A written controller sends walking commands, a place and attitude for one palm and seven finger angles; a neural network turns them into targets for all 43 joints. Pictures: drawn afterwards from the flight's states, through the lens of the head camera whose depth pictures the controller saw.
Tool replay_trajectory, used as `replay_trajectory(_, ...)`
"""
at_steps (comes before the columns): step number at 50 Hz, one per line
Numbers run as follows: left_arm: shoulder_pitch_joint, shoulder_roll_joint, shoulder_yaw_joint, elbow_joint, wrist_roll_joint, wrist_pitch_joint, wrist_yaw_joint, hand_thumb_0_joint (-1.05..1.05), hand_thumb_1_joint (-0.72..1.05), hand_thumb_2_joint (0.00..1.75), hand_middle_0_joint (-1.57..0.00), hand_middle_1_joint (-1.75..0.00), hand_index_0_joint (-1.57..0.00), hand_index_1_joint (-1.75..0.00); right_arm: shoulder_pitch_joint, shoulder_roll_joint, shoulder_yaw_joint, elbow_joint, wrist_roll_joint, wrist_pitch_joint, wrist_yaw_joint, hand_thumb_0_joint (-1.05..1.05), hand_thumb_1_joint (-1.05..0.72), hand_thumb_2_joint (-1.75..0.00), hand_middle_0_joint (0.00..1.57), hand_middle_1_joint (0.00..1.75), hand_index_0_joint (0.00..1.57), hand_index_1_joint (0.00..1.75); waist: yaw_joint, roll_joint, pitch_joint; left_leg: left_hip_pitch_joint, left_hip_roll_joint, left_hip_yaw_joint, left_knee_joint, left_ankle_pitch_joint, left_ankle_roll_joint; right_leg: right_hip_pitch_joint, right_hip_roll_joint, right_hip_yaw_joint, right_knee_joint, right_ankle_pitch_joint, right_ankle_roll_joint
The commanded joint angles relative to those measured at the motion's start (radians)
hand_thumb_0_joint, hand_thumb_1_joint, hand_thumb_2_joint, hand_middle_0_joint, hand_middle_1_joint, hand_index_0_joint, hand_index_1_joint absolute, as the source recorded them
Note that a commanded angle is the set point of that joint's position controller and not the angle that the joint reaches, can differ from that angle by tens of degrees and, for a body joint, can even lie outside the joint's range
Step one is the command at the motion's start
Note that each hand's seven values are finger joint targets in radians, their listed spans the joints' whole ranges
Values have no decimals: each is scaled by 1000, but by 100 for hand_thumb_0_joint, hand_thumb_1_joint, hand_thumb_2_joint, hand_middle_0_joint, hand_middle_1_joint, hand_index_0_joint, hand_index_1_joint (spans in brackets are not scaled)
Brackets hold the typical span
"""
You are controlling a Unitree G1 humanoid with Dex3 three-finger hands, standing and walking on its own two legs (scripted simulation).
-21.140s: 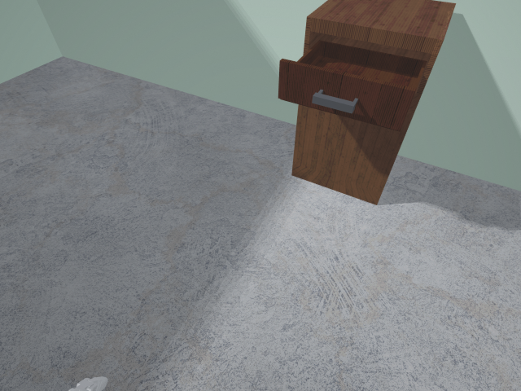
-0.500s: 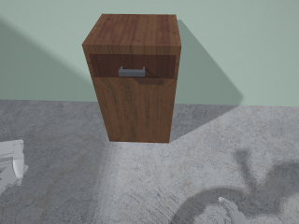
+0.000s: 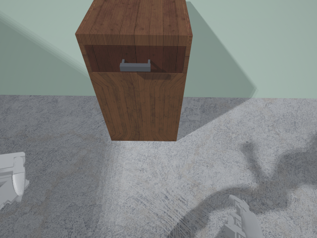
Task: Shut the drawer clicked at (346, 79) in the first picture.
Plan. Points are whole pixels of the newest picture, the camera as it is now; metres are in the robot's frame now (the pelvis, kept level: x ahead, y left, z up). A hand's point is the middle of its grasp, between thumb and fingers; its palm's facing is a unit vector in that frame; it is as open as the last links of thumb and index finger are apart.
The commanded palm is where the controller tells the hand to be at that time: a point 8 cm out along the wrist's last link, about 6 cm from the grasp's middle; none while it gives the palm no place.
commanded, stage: stop stepping back and stand still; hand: left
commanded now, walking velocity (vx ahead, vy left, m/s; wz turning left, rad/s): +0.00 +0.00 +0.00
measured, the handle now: (135, 64) +0.82 +0.14 -0.06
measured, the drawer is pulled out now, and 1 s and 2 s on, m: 0.00 0.00 0.00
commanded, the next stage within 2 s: let the arm hang, fingers relaxed in 0.06 s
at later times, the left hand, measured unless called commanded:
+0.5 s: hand out of the picture +0.01 +0.21 -0.18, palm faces +0.05 -0.98 -0.21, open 3.3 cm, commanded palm none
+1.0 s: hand out of the picture -0.04 +0.18 -0.17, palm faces +0.07 -0.98 -0.20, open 7.2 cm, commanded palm none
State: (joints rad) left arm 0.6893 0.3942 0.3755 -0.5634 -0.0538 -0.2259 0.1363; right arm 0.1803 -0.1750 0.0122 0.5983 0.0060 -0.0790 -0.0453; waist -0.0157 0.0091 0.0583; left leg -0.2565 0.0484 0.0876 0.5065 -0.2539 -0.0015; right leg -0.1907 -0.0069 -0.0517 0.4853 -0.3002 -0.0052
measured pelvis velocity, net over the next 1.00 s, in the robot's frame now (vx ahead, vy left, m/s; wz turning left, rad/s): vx -0.03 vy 0.01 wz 0.03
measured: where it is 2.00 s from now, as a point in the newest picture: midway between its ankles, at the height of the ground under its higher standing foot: outside the picture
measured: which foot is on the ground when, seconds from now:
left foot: down 0.00-1.00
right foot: down 0.00-1.00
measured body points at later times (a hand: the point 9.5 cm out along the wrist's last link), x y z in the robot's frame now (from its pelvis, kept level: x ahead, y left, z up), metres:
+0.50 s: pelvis -0.03 +0.01 -0.01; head +0.00 +0.04 +0.44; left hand +0.01 +0.26 -0.16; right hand +0.04 -0.23 -0.14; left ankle +0.01 +0.12 -0.74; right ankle -0.03 -0.11 -0.74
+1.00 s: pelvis -0.03 +0.01 +0.00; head -0.02 +0.00 +0.45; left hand -0.04 +0.23 -0.15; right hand -0.03 -0.20 -0.17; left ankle +0.01 +0.12 -0.74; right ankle -0.03 -0.11 -0.74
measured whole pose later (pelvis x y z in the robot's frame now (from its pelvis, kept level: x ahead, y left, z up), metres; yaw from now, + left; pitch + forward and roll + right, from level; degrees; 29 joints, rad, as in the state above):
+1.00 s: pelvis -0.03 +0.01 +0.00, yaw +2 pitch -2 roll +0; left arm 0.29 0.13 0.01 1.12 0.01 0.01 0.03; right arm 0.30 -0.13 -0.01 1.11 -0.02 0.02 -0.02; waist 0.00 0.03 0.04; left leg -0.23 0.01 0.07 0.44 -0.18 0.02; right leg -0.17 -0.04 -0.07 0.46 -0.25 0.01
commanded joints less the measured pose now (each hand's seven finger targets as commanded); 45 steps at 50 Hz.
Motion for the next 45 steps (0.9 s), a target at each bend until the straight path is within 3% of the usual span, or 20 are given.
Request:
replay_trajectory(1, -14, 145, 114, -226, 0, -53, 30, 0, 90, 90, -140, -160, -140, -160, -65, -132, -56, -155, 1, -49, -29, 0, -90, -90, 20, 30, 20, 30, 9, 10, -176, 94, 46, -68, -54, 338, 29, 58, -63, 73, -53, 423, 6)
replay_trajectory(7, -56, 129, 98, -211, 8, -48, 36, 0, 90, 90, -140, -160, -140, -160, -65, -134, -55, -152, -2, -56, -38, 0, -90, -90, 20, 30, 20, 30, 12, 58, -131, 86, 45, -85, -102, 219, 30, 24, -43, 73, -95, 269, 7)
replay_trajectory(8, -178, 21, -310, 643, 82, 79, -101, 0, 90, 90, -140, -160, -140, -160, -118, -289, -106, 88, 10, -124, 58, 0, -90, -90, 20, 30, 20, 30, -36, 47, -93, 59, 80, -93, 56, 316, 29, -135, -109, 19, 51, 299, -14)
replay_trajectory(9, -216, 17, -255, 655, 86, 177, -128, 0, 90, 90, -136, -156, -136, -156, -36, -296, -110, 78, 14, -37, 67, 0, -90, -90, 20, 30, 20, 30, -11, 48, -117, 17, 82, -104, 26, 293, 35, -126, -119, 58, 29, 206, -12)
replay_trajectory(10, -199, -9, -255, 659, 86, 206, -133, 0, 90, 90, -132, -151, -132, -151, -28, -256, -97, 55, 12, -8, 65, 0, -90, -90, 20, 30, 20, 30, -10, 58, -110, -4, 85, -113, 23, 218, 42, -134, -104, 39, 35, 135, -5)
replay_trajectory(12, -262, -24, -269, 755, 88, 213, -137, 0, 90, 90, -124, -143, -124, -143, -41, -234, -72, 60, -9, 15, 63, 0, -90, -90, 20, 30, 20, 30, 10, 5, -97, -114, 98, -174, -26, 101, 77, -110, -81, 28, 62, 44, -8)
replay_trajectory(13, -295, -15, -278, 806, 91, 213, -137, 0, 90, 90, -120, -138, -120, -138, -40, -227, -66, 62, -18, 22, 61, 0, -90, -90, 20, 30, 20, 30, 15, -76, -102, -114, 90, -183, -26, 126, 73, -86, -73, 39, 52, 58, -13)
replay_trajectory(15, -340, -10, -289, 924, 90, 216, -135, 0, 90, 90, -112, -130, -112, -130, -41, -220, -57, 81, -26, 37, 53, 0, -90, -90, 20, 30, 20, 30, 17, -203, -105, -91, 59, -167, 3, 130, 66, -71, -107, 69, -4, 110, -31)
replay_trajectory(16, -366, -9, -296, 989, 89, 219, -132, 0, 90, 90, -108, -125, -108, -125, -34, -208, -55, 98, -28, 46, 50, 0, -90, -90, 20, 30, 20, 30, 10, -225, -99, -60, 39, -146, 21, 146, 58, -83, -126, 84, -22, 143, -42)
replay_trajectory(17, -389, -14, -304, 1051, 86, 225, -129, 0, 90, 90, -104, -121, -104, -121, -21, -201, -52, 118, -31, 56, 48, 0, -90, -90, 20, 30, 20, 30, 4, -225, -98, -28, 29, -136, 25, 161, 52, -97, -134, 84, -29, 144, -49)
replay_trajectory(20, -394, -40, -328, 1200, 74, 236, -123, 0, 90, 90, -92, -108, -92, -108, -13, -184, -38, 178, -35, 70, 44, 0, -90, -90, 20, 30, 20, 30, 12, 40, -85, -28, 51, -160, -64, 172, 54, -62, -96, 64, -14, 75, -28)
replay_trajectory(21, -385, -39, -332, 1247, 73, 237, -122, 0, 90, 90, -88, -104, -88, -104, -11, -177, -36, 197, -33, 71, 43, 0, -90, -90, 20, 30, 20, 30, 18, 97, -83, -41, 54, -164, -87, 145, 55, -35, -89, 58, -21, 59, -24)
replay_trajectory(26, -352, -64, -337, 1435, 65, 233, -119, 0, 90, 90, -68, -82, -68, -82, 46, -141, -36, 290, -26, 81, 28, 0, -90, -90, 20, 30, 20, 30, 20, 195, -84, -30, 54, -167, -143, 2, 47, 8, -82, 48, -87, 24, -33)
replay_trajectory(27, -350, -72, -335, 1460, 67, 233, -118, 0, 90, 90, -64, -78, -64, -78, 55, -135, -40, 305, -27, 83, 26, 0, -90, -90, 20, 30, 20, 30, 20, 196, -73, -30, 57, -170, -159, -39, 47, 2, -79, 43, -95, 14, -35)
replay_trajectory(30, -351, -80, -343, 1526, 67, 231, -118, 0, 90, 90, -52, -65, -52, -65, 99, -133, -47, 348, -22, 88, 22, 0, -90, -90, 20, 30, 20, 30, 13, 81, -37, -16, 62, -180, -174, -79, 49, -26, -81, 40, -127, -6, -37)
replay_trajectory(36, -332, -102, -349, 1614, 66, 226, -111, 0, 90, 90, -28, -39, -28, -39, 165, -110, -49, 420, -20, 87, 17, 0, -90, -90, 20, 30, 20, 30, 7, -18, -4, 15, 62, -170, -188, -71, 52, -61, -87, 46, -147, -30, -39)
replay_trajectory(38, -322, -105, -350, 1632, 66, 225, -109, 0, 90, 90, -20, -30, -20, -30, 173, -106, -49, 438, -19, 86, 17, 0, -90, -90, 20, 30, 20, 30, 9, -22, 4, 29, 62, -159, -185, -54, 51, -73, -88, 45, -146, -32, -38)
replay_trajectory(45, -311, -144, -352, 1671, 65, 224, -101, 0, 90, 90, -20, -30, -20, -30, 188, -52, -40, 489, -21, 83, 15, 0, -90, -90, 20, 30, 20, 30, 12, -24, 51, 26, 52, -134, -184, -1, 46, -86, -94, 51, -149, -13, -33)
